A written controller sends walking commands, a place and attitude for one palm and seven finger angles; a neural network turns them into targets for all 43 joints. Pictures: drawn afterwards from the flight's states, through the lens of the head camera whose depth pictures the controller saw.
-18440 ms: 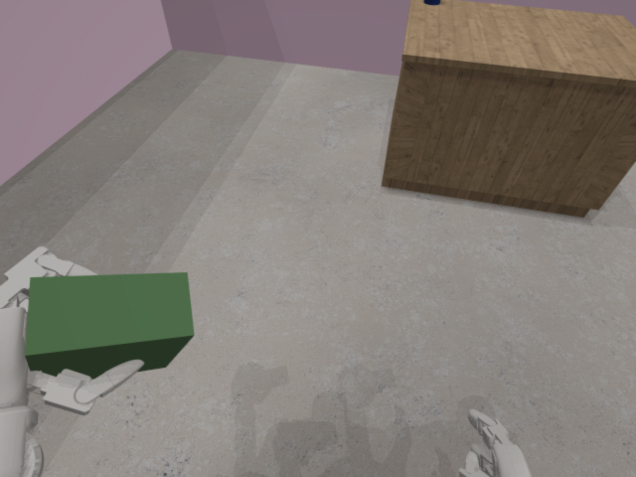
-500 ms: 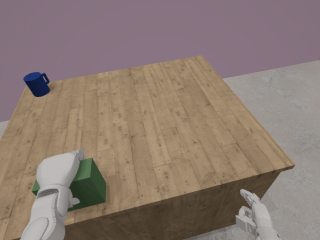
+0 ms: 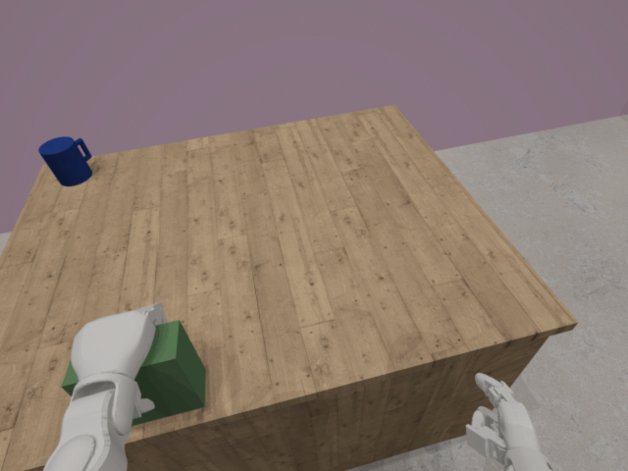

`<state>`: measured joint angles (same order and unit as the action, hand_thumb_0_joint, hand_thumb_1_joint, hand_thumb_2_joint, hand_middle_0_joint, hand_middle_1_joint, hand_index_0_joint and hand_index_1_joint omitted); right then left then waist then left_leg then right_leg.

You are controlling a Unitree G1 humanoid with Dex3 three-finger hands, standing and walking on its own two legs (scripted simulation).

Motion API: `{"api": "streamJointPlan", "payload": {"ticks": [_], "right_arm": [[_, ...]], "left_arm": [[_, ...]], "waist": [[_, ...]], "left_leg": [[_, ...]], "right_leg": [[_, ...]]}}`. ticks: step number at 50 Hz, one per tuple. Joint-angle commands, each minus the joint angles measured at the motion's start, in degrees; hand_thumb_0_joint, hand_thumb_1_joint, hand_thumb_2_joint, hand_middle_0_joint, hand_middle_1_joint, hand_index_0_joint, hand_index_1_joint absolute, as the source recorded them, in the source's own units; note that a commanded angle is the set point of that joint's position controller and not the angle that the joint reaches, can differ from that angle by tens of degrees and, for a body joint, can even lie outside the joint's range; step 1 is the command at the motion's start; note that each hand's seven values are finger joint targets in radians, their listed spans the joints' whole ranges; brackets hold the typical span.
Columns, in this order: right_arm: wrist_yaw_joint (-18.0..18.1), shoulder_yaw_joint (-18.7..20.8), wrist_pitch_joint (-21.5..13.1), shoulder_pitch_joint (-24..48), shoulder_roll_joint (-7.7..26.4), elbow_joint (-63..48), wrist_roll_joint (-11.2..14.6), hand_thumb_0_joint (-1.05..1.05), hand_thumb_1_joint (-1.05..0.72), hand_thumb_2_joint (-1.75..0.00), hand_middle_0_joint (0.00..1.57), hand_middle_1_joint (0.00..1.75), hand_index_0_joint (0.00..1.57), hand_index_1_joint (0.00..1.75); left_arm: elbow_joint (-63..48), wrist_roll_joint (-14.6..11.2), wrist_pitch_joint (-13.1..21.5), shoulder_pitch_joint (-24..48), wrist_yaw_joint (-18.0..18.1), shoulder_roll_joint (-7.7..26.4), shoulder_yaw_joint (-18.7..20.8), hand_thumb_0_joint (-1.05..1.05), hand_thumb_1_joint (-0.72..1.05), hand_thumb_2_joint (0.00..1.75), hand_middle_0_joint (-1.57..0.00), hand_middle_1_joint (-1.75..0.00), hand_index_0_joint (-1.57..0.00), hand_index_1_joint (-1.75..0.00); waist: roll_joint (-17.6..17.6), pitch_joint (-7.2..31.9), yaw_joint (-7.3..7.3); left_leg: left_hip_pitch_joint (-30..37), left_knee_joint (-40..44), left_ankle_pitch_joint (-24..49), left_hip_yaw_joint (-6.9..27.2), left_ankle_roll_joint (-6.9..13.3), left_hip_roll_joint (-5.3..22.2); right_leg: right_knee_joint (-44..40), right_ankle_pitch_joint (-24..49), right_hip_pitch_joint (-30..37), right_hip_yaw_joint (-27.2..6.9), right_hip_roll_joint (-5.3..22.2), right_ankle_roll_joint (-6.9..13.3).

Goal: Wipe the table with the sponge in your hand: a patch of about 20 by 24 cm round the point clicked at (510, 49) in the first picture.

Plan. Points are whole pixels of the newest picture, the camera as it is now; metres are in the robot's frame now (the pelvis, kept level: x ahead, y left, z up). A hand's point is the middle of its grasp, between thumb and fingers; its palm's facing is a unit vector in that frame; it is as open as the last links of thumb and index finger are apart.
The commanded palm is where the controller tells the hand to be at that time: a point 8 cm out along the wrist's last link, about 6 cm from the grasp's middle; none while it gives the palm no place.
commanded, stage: lower the sponge onto the table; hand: left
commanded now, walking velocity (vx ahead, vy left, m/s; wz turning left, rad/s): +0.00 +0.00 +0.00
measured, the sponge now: (148, 384) +0.20 +0.28 -0.03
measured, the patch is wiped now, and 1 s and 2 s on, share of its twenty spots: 0.00 0.20 0.35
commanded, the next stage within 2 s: wipe forward along the first lane in 0.64 s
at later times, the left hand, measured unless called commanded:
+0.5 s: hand (137, 376) +0.20 +0.29 +0.00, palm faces -0.09 -0.10 -0.99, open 10.2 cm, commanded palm +0.19 +0.28 +0.06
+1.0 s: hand (144, 352) +0.24 +0.30 +0.00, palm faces -0.10 -0.06 -0.99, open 10.2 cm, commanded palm +0.22 +0.30 +0.04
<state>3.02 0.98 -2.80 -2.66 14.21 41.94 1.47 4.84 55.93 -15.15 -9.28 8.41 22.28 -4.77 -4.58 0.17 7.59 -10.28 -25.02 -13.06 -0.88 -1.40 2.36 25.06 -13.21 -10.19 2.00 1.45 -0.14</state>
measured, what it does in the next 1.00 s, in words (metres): stands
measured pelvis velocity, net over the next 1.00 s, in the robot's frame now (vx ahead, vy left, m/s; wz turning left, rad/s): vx -0.02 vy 0.00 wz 0.01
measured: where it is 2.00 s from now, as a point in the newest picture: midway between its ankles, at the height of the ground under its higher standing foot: outside the picture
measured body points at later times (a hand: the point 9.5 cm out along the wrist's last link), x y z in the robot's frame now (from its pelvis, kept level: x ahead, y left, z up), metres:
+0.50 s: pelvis +0.00 +0.00 +0.00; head -0.01 -0.03 +0.45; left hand +0.20 +0.29 +0.06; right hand +0.23 -0.21 -0.09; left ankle +0.00 +0.14 -0.74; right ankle +0.00 -0.12 -0.74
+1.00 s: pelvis -0.02 +0.00 -0.01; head -0.01 -0.03 +0.44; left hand +0.24 +0.29 +0.05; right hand +0.19 -0.22 -0.11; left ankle +0.00 +0.14 -0.74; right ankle +0.00 -0.12 -0.74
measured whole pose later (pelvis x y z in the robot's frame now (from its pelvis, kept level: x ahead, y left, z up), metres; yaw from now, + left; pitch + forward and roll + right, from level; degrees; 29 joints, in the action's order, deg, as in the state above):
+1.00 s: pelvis -0.02 +0.00 -0.01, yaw +0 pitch +2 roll +0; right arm 4.1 1.1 -1.6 -5.0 13.7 43.1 2.4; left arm 22.5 57.8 -12.8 3.4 12.2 21.5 -4.1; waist -3.8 2.6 6.4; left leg -18.7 -29.9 -13.4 -0.2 -1.4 2.1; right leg 30.8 -14.2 -18.9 2.1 1.7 0.0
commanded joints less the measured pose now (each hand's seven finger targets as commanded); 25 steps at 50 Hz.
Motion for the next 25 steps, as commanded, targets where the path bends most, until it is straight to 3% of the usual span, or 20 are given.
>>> {"api": "streamJointPlan", "payload": {"ticks": [1,3,4,7,8,9,10,11,12,13,14,16,17,18,19,22,23,24,25], "right_arm": [[0.21,1.87,-3.21,10.64,6.04,-9.55,0.19,0.00,-0.90,-0.90,0.20,0.30,0.20,0.30],[0.19,1.95,-3.01,10.79,6.34,-9.68,0.09,0.00,-0.90,-0.90,0.20,0.30,0.20,0.30],[0.00,1.83,-3.19,10.61,5.65,-10.33,0.25,0.00,-0.90,-0.90,0.20,0.30,0.20,0.30],[-0.17,2.18,-2.81,10.63,6.11,-9.66,0.18,0.00,-0.90,-0.90,0.20,0.30,0.20,0.30],[0.04,2.01,-2.63,10.80,6.42,-9.67,0.17,0.00,-0.90,-0.90,0.20,0.30,0.20,0.30],[0.04,1.75,-2.73,10.77,5.85,-10.08,0.39,0.00,-0.90,-0.90,0.20,0.30,0.20,0.30],[0.02,1.95,-2.67,10.82,6.09,-9.38,0.37,0.00,-0.90,-0.90,0.20,0.30,0.20,0.30],[0.04,1.83,-2.62,10.99,5.93,-9.65,0.35,0.00,-0.90,-0.90,0.20,0.30,0.20,0.30],[0.01,2.09,-2.54,10.92,6.13,-9.20,0.40,0.00,-0.90,-0.90,0.20,0.30,0.20,0.30],[0.17,2.04,-2.55,10.99,6.41,-9.56,0.29,0.00,-0.90,-0.90,0.20,0.30,0.20,0.30],[0.18,1.99,-2.86,10.72,5.73,-10.15,0.42,0.00,-0.90,-0.90,0.20,0.30,0.20,0.30],[0.31,2.05,-2.77,10.53,6.15,-9.06,0.34,0.00,-0.90,-0.90,0.20,0.30,0.20,0.30],[0.32,2.17,-2.71,10.38,6.25,-8.97,0.23,0.00,-0.90,-0.90,0.20,0.30,0.20,0.30],[0.43,2.21,-2.64,10.35,6.51,-9.07,0.21,0.00,-0.90,-0.90,0.20,0.30,0.20,0.30],[0.30,2.08,-2.93,10.39,5.79,-9.77,0.33,0.00,-0.90,-0.90,0.20,0.30,0.20,0.30],[-0.06,2.63,-3.03,9.97,6.01,-9.21,0.18,0.00,-0.90,-0.90,0.20,0.30,0.20,0.30],[0.06,2.46,-2.95,9.93,6.32,-9.38,0.09,0.00,-0.90,-0.90,0.20,0.30,0.20,0.30],[0.06,2.31,-3.12,9.74,5.77,-9.86,0.23,0.00,-0.90,-0.90,0.20,0.30,0.20,0.30],[0.12,2.45,-3.07,9.71,5.99,-9.11,0.25,0.00,-0.90,-0.90,0.20,0.30,0.20,0.30]], "left_arm": [[-11.04,1.93,0.70,11.13,3.45,10.45,6.37,0.00,0.10,1.30,-1.20,-1.60,-1.20,-1.60],[-13.08,1.92,0.90,12.06,4.09,12.50,8.23,0.00,0.10,1.30,-1.20,-1.60,-1.20,-1.60],[-12.40,1.89,0.63,10.38,4.08,8.81,5.22,0.00,0.10,1.30,-1.20,-1.60,-1.20,-1.60],[-10.37,2.27,0.19,9.92,4.62,9.66,6.17,0.00,0.10,1.30,-1.20,-1.60,-1.20,-1.60],[-10.94,1.85,-0.04,10.23,4.97,12.23,8.55,0.00,0.10,1.30,-1.20,-1.60,-1.20,-1.60],[-10.48,1.97,-0.22,11.32,4.91,9.37,5.85,0.00,0.10,1.30,-1.20,-1.60,-1.20,-1.60],[-9.05,2.44,-0.31,11.19,5.15,10.93,7.27,0.00,0.10,1.30,-1.20,-1.60,-1.20,-1.60],[-8.69,2.40,-0.44,11.03,5.07,9.28,5.57,0.00,0.10,1.30,-1.20,-1.60,-1.20,-1.60],[-8.29,2.61,-0.40,11.85,5.21,10.13,6.28,0.00,0.10,1.30,-1.20,-1.60,-1.20,-1.60],[-10.18,2.27,-0.19,12.15,5.48,12.03,8.11,0.00,0.10,1.30,-1.20,-1.60,-1.20,-1.60],[-10.27,2.13,-0.05,11.32,5.40,8.88,5.38,0.00,0.10,1.30,-1.20,-1.60,-1.20,-1.60],[-7.06,2.36,0.06,12.03,5.46,10.65,6.83,0.00,0.10,1.30,-1.20,-1.60,-1.20,-1.60],[-6.86,2.47,0.23,11.85,5.38,10.49,6.78,0.00,0.10,1.30,-1.20,-1.60,-1.20,-1.60],[-8.39,2.23,0.56,12.04,5.71,13.05,9.33,0.00,0.10,1.30,-1.20,-1.60,-1.20,-1.60],[-8.97,2.27,0.81,11.41,5.60,9.10,5.70,0.00,0.10,1.30,-1.20,-1.60,-1.20,-1.60],[-7.64,2.50,1.57,9.36,5.91,9.03,5.88,0.00,0.10,1.30,-1.20,-1.60,-1.20,-1.60],[-8.71,2.20,1.70,10.14,6.14,10.41,7.21,0.00,0.10,1.30,-1.20,-1.60,-1.20,-1.60],[-8.32,2.04,1.82,10.51,6.13,7.47,4.48,0.00,0.10,1.30,-1.20,-1.60,-1.20,-1.60],[-6.49,2.39,1.83,11.04,6.39,8.93,5.70,0.00,0.10,1.30,-1.20,-1.60,-1.20,-1.60]], "waist": [[2.27,10.73,-0.14],[0.67,11.44,0.05],[0.47,11.34,-0.10],[2.72,11.14,0.09],[2.31,10.92,0.37],[2.42,10.99,-0.27],[2.74,10.37,-0.07],[2.72,10.04,-0.10],[3.31,10.30,-0.22],[1.79,11.11,0.23],[1.29,11.66,-0.19],[3.52,9.73,-0.49],[3.52,10.44,-0.41],[2.13,10.62,0.01],[0.54,11.59,-0.31],[1.52,10.91,-0.29],[1.37,10.67,-0.22],[1.74,10.46,-0.85],[2.76,9.79,-0.89]], "left_leg": [[4.29,1.76,12.82,2.31,2.87,-3.29],[4.51,2.01,12.59,2.70,2.63,-3.28],[3.94,2.00,12.51,2.35,2.81,-3.23],[3.71,1.63,12.82,2.24,2.72,-3.10],[3.57,2.15,11.54,2.70,2.62,-3.23],[3.00,2.06,11.24,2.27,2.78,-3.18],[2.98,1.95,11.05,2.36,2.65,-3.14],[2.90,1.97,10.70,2.23,2.72,-3.28],[3.18,1.57,11.22,2.12,2.75,-3.25],[3.51,2.04,10.65,2.68,2.69,-3.28],[3.47,1.57,10.86,2.00,3.03,-3.35],[2.81,1.39,10.36,2.11,2.86,-3.30],[2.81,1.27,10.55,2.04,2.86,-3.39],[3.00,1.59,10.27,2.55,2.74,-3.43],[3.13,1.23,10.70,1.91,2.96,-3.46],[2.97,0.70,11.46,2.23,2.72,-3.23],[2.86,1.08,10.71,2.77,2.65,-3.25],[2.20,1.06,9.63,2.30,2.92,-3.22],[2.06,0.92,9.12,2.53,2.81,-3.15]], "right_leg": [[-3.81,9.85,0.82,-3.22,-1.99,3.98],[-3.66,9.44,1.18,-4.38,-2.37,4.37],[-3.30,9.02,0.99,-2.74,-2.17,4.09],[-3.32,10.25,0.73,-3.30,-2.00,3.99],[-3.74,8.67,1.05,-4.47,-2.35,4.23],[-3.26,8.38,0.74,-2.89,-2.17,3.94],[-3.48,7.87,0.22,-3.26,-2.24,4.03],[-3.65,7.76,0.09,-3.18,-2.07,3.92],[-3.55,8.56,-0.12,-3.34,-2.13,3.99],[-3.63,7.51,0.40,-4.41,-2.34,4.26],[-3.19,7.96,0.52,-2.96,-2.16,3.96],[-3.61,8.01,-0.57,-3.49,-2.15,3.89],[-3.55,8.61,-0.19,-3.62,-2.01,3.83],[-3.64,7.73,0.12,-4.64,-2.36,4.23],[-3.08,8.18,0.13,-3.05,-2.08,3.96],[-2.92,9.14,-0.84,-3.30,-2.14,4.05],[-3.08,7.99,-0.95,-4.26,-2.46,4.29],[-2.95,7.05,-1.39,-3.06,-2.25,3.94],[-3.17,6.17,-2.21,-3.25,-2.34,3.98]]}}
